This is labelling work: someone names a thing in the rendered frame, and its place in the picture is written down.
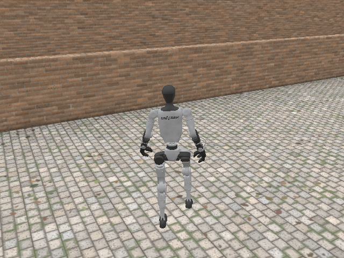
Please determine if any robot left upper arm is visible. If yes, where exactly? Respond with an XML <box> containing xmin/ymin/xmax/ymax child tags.
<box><xmin>144</xmin><ymin>109</ymin><xmax>159</xmax><ymax>139</ymax></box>

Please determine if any right robot forearm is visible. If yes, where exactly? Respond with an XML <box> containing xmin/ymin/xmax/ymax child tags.
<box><xmin>192</xmin><ymin>129</ymin><xmax>204</xmax><ymax>152</ymax></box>

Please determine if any left robot forearm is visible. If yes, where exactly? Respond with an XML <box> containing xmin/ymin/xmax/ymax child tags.
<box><xmin>140</xmin><ymin>130</ymin><xmax>150</xmax><ymax>149</ymax></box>

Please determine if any right robot shin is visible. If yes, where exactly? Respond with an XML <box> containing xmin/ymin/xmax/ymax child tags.
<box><xmin>184</xmin><ymin>167</ymin><xmax>191</xmax><ymax>201</ymax></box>

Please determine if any robot left hand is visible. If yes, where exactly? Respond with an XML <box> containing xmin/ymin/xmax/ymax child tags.
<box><xmin>140</xmin><ymin>147</ymin><xmax>152</xmax><ymax>157</ymax></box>

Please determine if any robot right upper arm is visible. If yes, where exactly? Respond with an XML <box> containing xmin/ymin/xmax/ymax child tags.
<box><xmin>181</xmin><ymin>107</ymin><xmax>197</xmax><ymax>138</ymax></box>

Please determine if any right robot thigh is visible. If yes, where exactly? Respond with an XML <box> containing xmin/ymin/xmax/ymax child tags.
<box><xmin>180</xmin><ymin>148</ymin><xmax>191</xmax><ymax>176</ymax></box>

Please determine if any robot right hand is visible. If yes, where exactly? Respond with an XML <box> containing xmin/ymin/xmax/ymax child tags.
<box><xmin>193</xmin><ymin>150</ymin><xmax>206</xmax><ymax>163</ymax></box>

